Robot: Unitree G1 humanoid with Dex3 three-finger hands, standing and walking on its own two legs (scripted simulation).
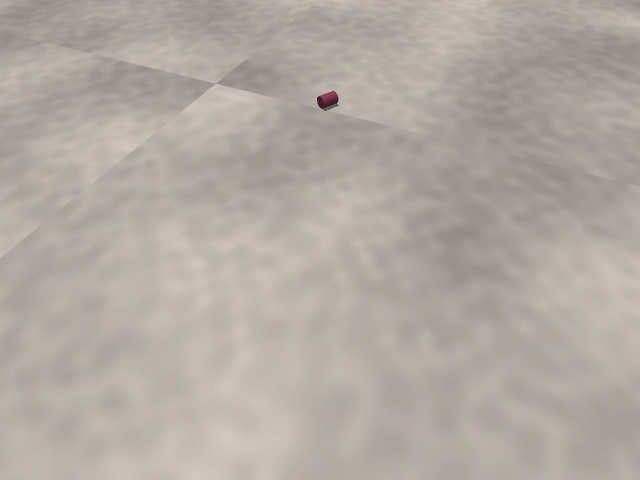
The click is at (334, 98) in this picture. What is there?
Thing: lying can
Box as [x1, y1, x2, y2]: [317, 91, 337, 108]
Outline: 334,91 317,97 317,102 321,108 337,102 337,95
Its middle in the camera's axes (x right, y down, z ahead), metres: +0.04 -0.76 +2.29
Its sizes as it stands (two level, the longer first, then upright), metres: 0.103 0.072 0.072
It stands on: the floor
